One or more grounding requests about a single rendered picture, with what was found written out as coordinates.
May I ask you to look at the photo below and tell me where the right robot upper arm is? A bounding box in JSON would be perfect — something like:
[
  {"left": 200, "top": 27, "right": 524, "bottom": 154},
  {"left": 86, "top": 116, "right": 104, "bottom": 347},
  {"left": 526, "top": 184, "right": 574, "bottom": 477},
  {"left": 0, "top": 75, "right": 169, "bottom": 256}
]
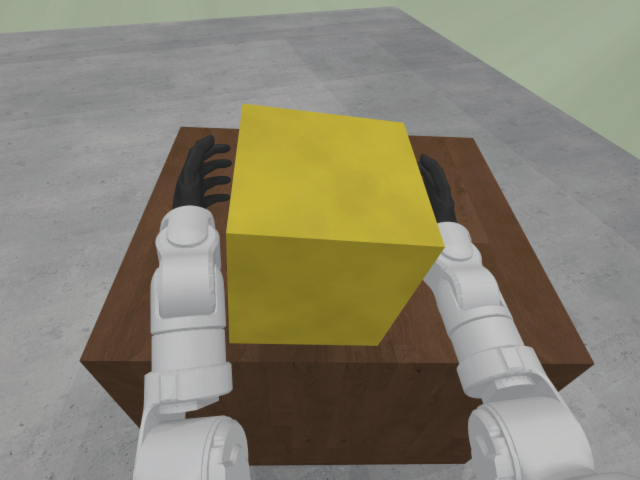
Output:
[{"left": 468, "top": 395, "right": 640, "bottom": 480}]

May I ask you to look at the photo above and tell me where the robot right hand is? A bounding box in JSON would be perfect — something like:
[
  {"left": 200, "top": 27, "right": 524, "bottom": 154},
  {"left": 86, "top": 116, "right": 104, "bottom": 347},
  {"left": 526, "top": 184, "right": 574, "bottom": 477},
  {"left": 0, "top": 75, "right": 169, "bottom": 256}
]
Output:
[{"left": 417, "top": 154, "right": 457, "bottom": 223}]

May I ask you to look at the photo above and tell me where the robot left forearm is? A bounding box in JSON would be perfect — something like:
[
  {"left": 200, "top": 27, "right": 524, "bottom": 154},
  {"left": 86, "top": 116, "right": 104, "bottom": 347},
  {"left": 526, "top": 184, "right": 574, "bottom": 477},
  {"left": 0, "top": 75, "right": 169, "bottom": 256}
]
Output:
[{"left": 133, "top": 206, "right": 233, "bottom": 480}]

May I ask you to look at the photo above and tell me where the robot right forearm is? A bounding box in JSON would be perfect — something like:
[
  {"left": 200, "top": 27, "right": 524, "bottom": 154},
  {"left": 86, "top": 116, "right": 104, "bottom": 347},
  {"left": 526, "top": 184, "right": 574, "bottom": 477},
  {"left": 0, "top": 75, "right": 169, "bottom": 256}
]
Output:
[{"left": 423, "top": 222, "right": 594, "bottom": 468}]

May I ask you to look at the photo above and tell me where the pedestal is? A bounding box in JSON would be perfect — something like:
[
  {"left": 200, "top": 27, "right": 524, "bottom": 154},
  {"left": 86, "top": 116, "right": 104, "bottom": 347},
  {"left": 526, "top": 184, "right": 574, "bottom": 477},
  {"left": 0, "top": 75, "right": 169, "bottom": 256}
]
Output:
[{"left": 79, "top": 127, "right": 594, "bottom": 466}]

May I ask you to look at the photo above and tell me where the robot left hand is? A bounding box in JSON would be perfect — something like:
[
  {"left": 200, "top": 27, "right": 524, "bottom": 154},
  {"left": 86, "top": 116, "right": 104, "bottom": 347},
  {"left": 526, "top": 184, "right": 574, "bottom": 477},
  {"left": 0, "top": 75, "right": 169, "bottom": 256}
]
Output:
[{"left": 172, "top": 135, "right": 232, "bottom": 210}]

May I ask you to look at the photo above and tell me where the left robot upper arm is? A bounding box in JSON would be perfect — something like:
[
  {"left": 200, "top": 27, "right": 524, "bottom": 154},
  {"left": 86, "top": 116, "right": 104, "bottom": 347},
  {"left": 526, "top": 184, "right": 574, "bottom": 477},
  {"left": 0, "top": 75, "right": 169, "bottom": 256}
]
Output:
[{"left": 134, "top": 415, "right": 250, "bottom": 480}]

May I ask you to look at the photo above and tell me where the carton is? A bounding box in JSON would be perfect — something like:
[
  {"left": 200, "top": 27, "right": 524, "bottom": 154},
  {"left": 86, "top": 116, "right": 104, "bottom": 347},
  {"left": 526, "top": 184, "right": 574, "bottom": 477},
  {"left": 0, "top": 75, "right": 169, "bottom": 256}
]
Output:
[{"left": 226, "top": 104, "right": 445, "bottom": 346}]

